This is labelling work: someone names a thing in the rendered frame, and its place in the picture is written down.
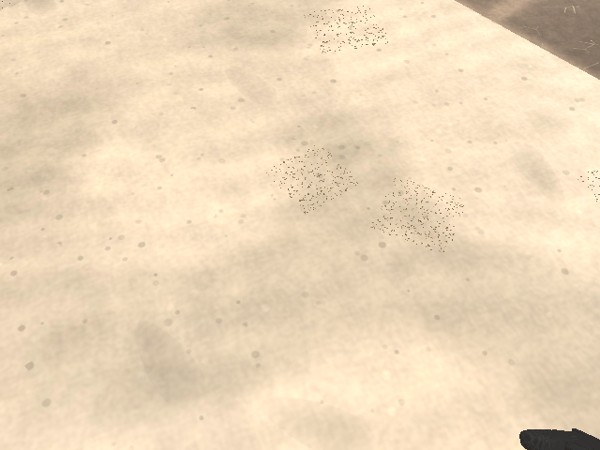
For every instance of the right robot hand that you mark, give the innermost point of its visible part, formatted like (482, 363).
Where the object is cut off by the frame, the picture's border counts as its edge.
(547, 439)

